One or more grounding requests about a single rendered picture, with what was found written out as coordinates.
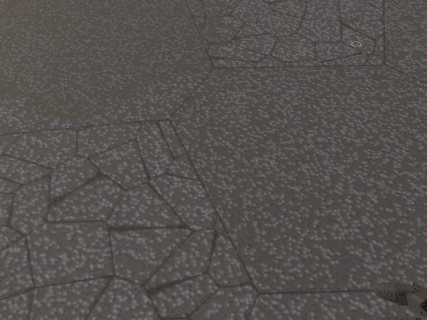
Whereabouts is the right robot hand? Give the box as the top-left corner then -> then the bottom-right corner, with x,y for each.
374,283 -> 427,320

